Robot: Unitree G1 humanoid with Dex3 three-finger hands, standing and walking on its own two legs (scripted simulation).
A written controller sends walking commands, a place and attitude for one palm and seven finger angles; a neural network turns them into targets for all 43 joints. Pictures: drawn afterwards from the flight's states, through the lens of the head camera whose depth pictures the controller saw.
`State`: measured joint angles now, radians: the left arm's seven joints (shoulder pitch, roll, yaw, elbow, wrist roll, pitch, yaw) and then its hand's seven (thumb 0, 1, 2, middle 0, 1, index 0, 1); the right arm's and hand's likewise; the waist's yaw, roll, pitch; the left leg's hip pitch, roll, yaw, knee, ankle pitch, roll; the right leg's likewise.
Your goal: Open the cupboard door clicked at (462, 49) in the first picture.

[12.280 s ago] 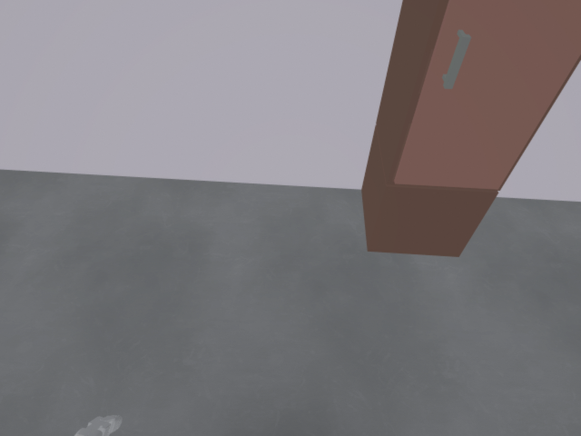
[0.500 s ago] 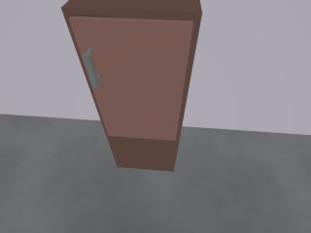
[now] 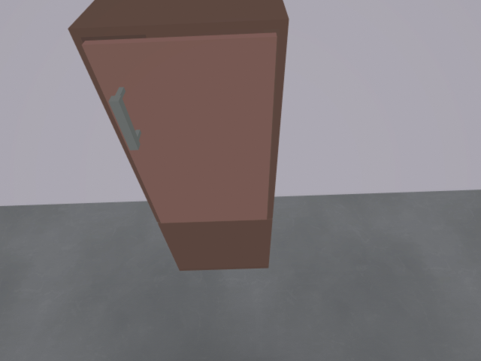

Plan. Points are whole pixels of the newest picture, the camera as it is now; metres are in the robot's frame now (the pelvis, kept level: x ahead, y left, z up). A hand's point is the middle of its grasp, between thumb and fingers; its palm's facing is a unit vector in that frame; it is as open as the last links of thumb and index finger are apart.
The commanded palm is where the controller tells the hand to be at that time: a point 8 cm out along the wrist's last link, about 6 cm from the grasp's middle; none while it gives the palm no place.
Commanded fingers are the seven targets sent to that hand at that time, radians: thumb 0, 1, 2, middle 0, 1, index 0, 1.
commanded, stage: come to a stop and stand still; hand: left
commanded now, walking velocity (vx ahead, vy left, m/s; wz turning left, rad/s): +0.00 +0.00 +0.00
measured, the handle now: (127, 119) +0.56 +0.26 +0.10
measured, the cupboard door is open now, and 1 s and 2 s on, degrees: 0 0 0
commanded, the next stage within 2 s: look again from close up in 0.52 s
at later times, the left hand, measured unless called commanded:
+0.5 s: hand out of the picture +0.02 +0.15 -0.17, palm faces +0.03 -0.98 -0.18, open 7.4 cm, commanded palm none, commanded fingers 0.00 0.90 0.90 -0.20 -0.30 -0.20 -0.30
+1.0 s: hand out of the picture +0.03 +0.20 -0.17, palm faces -0.01 -0.98 -0.19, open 7.4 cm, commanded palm none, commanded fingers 0.00 0.90 0.90 -0.20 -0.30 -0.20 -0.30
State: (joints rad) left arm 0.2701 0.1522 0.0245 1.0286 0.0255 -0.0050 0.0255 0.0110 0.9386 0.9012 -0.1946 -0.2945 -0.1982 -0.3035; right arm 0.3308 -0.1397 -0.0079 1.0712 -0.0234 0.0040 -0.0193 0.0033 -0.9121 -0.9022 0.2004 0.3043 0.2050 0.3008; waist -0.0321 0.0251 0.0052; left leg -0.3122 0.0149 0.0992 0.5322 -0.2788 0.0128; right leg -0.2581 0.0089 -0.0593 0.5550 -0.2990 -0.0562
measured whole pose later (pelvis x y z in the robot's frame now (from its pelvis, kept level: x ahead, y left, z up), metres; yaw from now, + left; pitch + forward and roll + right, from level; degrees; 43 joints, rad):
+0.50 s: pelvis +0.04 -0.01 +0.01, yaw +0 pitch +0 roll +1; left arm 0.32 0.12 0.00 1.13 0.01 -0.02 0.03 0.01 0.91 0.90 -0.20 -0.29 -0.20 -0.30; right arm 0.27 -0.14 0.01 1.15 -0.01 -0.02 -0.05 0.01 -0.93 -0.90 0.20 0.30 0.20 0.30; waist 0.00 0.00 0.01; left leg -0.16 0.03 0.06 0.42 -0.26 -0.03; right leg -0.13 0.05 -0.06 0.44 -0.31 -0.07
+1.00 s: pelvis +0.02 +0.03 +0.00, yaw -1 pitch +0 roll +0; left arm 0.30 0.16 -0.01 1.06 0.01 -0.01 0.03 0.01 0.91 0.90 -0.20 -0.29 -0.20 -0.30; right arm 0.29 -0.16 0.02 1.06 -0.02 -0.02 -0.03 0.01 -0.94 -0.90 0.20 0.30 0.20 0.30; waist 0.00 -0.01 0.01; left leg -0.21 -0.02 0.06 0.49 -0.28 0.04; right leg -0.17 0.01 -0.03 0.49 -0.31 -0.02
